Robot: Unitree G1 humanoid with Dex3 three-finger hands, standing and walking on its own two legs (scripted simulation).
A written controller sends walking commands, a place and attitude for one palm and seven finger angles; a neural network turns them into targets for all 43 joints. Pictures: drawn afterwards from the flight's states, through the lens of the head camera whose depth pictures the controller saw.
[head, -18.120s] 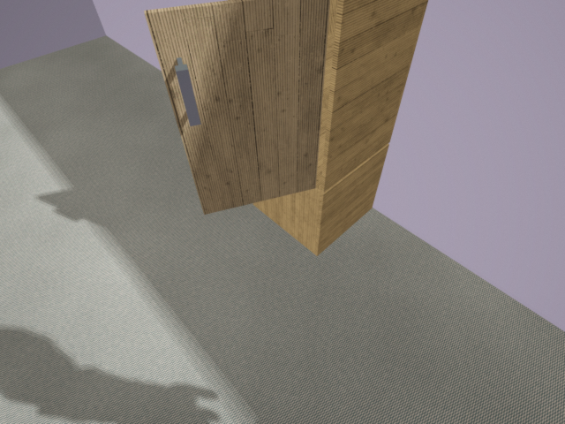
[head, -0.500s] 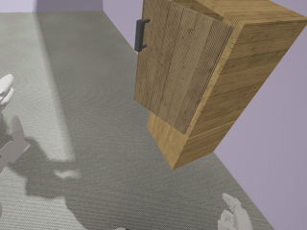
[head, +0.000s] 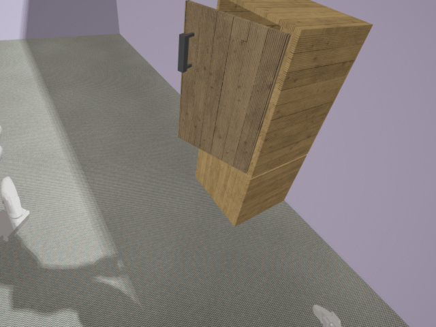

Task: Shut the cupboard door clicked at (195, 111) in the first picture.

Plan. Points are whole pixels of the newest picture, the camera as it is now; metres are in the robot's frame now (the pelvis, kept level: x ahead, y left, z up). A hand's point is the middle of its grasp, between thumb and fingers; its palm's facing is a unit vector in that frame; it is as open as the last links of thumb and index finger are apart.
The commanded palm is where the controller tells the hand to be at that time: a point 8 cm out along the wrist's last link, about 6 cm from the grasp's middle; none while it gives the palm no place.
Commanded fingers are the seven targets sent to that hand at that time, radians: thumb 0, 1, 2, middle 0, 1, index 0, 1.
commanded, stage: stop stepping back and stand still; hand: left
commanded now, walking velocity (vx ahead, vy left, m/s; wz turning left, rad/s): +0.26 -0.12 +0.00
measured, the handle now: (186, 52) +1.00 +0.13 +0.09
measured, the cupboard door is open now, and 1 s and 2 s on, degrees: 24 24 24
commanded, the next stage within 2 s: let the arm hang, fingers relaxed in 1.16 s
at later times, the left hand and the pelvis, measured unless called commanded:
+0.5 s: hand out of the picture +0.11 +0.32 +0.18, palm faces +0.38 -0.80 -0.46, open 7.4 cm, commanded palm +0.06 +0.36 +0.18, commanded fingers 0.00 0.90 0.90 -0.20 -0.30 -0.20 -0.30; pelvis -0.09 +0.06 +0.00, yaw -1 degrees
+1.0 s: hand out of the picture +0.15 +0.34 +0.17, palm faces +0.45 -0.76 -0.48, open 7.4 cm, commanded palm +0.08 +0.37 +0.18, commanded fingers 0.00 0.90 0.90 -0.20 -0.30 -0.20 -0.30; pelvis -0.05 +0.07 +0.00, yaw +2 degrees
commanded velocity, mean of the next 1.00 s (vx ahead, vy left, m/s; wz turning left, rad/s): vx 0.12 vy -0.08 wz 0.00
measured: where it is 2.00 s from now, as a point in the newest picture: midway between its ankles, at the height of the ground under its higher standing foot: outside the picture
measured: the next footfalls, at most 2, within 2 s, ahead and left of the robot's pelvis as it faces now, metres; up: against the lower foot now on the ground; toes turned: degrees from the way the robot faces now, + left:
right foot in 0.08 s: -0.02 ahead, -0.09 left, +0.01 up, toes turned -10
left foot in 0.32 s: +0.01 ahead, +0.19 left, +0.00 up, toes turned +7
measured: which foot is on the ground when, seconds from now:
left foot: down 0.00-0.06, up 0.08-0.30, down 0.32-1.00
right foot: up 0.00-0.06, down 0.08-0.32, up 0.34-0.58, down 0.60-1.00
